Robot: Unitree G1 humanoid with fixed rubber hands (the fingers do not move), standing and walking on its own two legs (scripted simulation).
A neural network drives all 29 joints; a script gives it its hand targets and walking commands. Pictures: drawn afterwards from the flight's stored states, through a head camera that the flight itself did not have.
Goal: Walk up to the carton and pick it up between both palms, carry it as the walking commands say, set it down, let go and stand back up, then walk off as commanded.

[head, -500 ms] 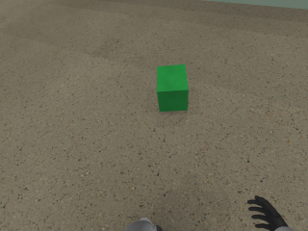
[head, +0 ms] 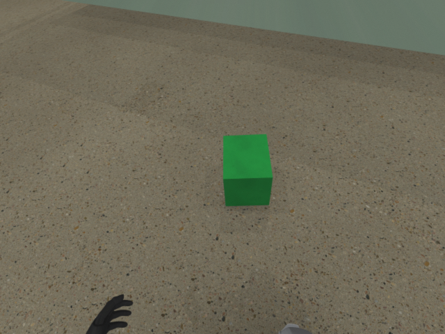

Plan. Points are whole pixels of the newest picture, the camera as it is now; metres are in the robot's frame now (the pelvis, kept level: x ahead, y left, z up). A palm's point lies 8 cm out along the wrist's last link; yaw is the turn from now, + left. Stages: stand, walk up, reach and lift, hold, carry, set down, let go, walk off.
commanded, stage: walk up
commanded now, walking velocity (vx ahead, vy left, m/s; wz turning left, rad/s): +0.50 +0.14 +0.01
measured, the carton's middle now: (246, 170) +0.98 -0.04 -0.64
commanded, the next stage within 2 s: none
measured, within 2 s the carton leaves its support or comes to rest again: neither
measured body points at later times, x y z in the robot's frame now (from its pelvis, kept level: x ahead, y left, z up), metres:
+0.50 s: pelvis +0.22 +0.06 -0.01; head +0.23 +0.08 +0.44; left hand +0.31 +0.33 -0.13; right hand +0.35 -0.21 -0.10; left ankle +0.29 +0.17 -0.73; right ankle +0.11 -0.11 -0.72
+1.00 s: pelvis +0.35 +0.01 +0.01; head +0.34 +0.02 +0.46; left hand +0.44 +0.28 -0.10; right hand +0.41 -0.27 -0.10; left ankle +0.29 +0.17 -0.73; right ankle +0.44 -0.11 -0.70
